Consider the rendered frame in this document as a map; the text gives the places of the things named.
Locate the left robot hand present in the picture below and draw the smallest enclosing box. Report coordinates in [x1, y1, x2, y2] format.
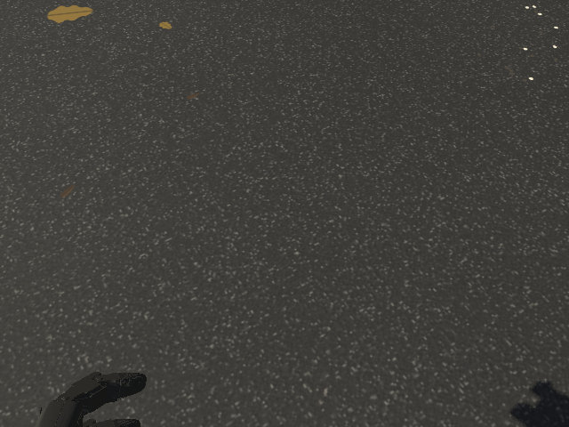
[35, 372, 147, 427]

